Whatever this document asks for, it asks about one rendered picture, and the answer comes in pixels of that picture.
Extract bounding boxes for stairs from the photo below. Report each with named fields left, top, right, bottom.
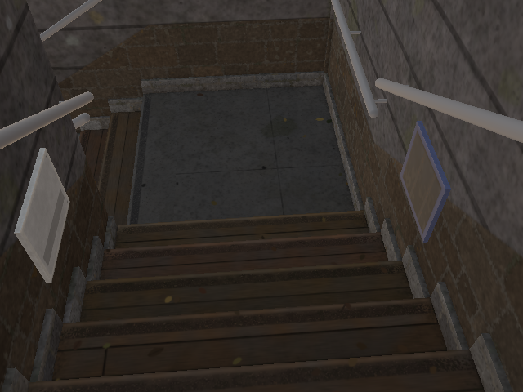
left=79, top=111, right=141, bottom=227
left=28, top=210, right=485, bottom=392

